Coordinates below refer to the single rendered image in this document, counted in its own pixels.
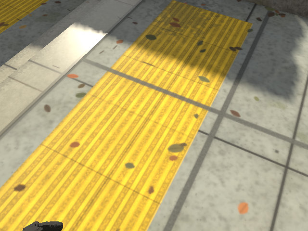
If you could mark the robot left hand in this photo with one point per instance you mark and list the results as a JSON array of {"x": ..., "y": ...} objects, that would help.
[{"x": 44, "y": 226}]

